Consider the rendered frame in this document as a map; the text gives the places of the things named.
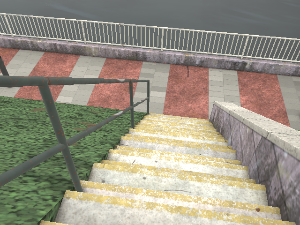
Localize stairs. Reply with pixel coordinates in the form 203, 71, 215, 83
39, 112, 296, 225

